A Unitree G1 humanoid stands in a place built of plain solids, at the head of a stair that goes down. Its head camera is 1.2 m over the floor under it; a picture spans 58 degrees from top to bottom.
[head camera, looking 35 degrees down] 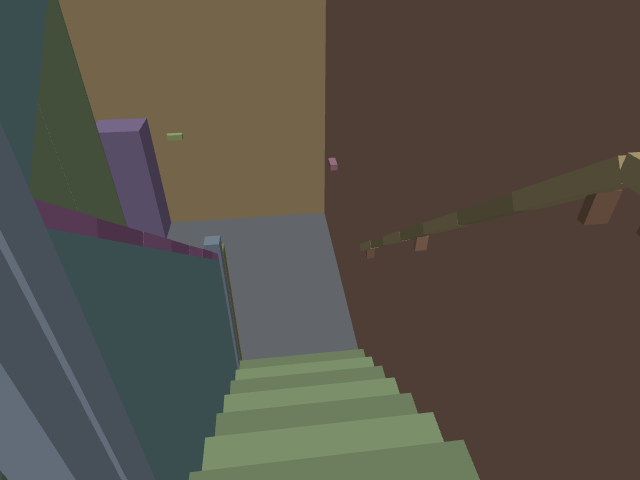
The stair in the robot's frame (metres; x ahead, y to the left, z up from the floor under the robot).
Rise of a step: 0.18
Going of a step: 0.22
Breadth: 0.90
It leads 7 degrees to the left of straight ahead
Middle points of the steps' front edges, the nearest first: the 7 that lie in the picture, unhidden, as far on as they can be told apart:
0.75 -0.04 -0.18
0.97 -0.01 -0.36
1.20 0.02 -0.55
1.42 0.05 -0.73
1.64 0.07 -0.91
1.87 0.10 -1.09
2.09 0.13 -1.27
